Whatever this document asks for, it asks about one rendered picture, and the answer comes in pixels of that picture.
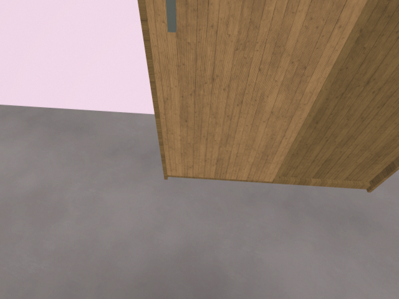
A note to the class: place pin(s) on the wardrobe door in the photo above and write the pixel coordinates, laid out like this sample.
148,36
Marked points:
351,132
237,79

